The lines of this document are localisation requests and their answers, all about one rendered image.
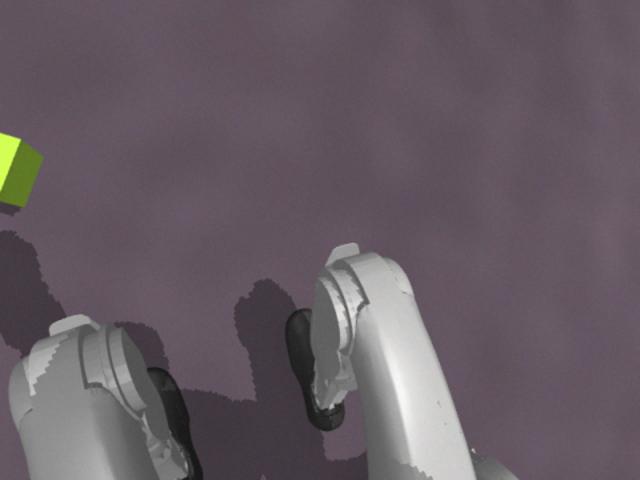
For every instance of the right robot foot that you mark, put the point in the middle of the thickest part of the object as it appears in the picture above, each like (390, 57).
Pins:
(297, 334)

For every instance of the right robot hand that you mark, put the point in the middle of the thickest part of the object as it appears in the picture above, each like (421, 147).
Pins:
(488, 468)

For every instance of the left robot foot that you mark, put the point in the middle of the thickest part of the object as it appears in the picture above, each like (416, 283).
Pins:
(177, 417)

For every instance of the cube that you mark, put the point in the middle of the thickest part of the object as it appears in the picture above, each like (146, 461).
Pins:
(19, 165)

